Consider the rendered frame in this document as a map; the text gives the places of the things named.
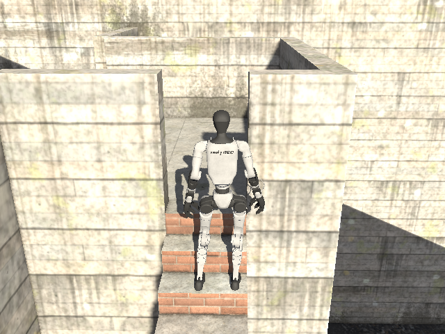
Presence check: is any robot left hand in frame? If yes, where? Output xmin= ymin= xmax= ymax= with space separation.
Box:
xmin=184 ymin=201 xmax=200 ymax=218

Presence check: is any robot right hand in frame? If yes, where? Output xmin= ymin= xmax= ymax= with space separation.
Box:
xmin=249 ymin=196 xmax=265 ymax=214

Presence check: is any robot left thigh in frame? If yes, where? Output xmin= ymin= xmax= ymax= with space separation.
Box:
xmin=200 ymin=196 xmax=214 ymax=246

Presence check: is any robot right shin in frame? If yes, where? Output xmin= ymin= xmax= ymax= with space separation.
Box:
xmin=232 ymin=235 xmax=243 ymax=281

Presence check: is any right robot upper arm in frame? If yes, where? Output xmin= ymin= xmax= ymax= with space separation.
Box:
xmin=236 ymin=140 xmax=255 ymax=179

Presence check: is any left robot upper arm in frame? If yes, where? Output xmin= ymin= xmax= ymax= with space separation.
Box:
xmin=191 ymin=141 xmax=207 ymax=180

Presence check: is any robot right forearm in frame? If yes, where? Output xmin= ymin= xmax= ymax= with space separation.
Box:
xmin=248 ymin=168 xmax=262 ymax=198

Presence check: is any robot left forearm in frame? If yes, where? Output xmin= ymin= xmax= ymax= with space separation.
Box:
xmin=185 ymin=170 xmax=197 ymax=202

